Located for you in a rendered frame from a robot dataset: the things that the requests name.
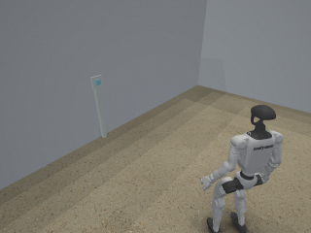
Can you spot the right robot forearm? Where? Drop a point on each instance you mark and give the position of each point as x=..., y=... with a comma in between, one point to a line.
x=269, y=168

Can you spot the robot right shin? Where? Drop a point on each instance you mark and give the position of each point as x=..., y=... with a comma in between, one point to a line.
x=240, y=206

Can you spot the right robot hand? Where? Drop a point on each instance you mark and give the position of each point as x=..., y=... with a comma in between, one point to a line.
x=264, y=177

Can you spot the right robot foot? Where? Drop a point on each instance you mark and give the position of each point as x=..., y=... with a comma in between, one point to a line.
x=242, y=228

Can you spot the left robot forearm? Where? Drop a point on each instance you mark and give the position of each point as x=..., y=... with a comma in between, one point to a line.
x=222, y=171

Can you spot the robot left upper arm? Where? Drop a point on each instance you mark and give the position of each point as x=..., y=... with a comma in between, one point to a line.
x=237, y=143

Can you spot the robot right upper arm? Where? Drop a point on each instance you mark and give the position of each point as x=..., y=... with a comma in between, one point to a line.
x=276, y=156

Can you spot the left robot hand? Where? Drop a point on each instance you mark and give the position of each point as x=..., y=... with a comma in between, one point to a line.
x=205, y=182

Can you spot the panel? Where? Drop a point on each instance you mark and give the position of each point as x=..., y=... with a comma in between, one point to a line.
x=98, y=102

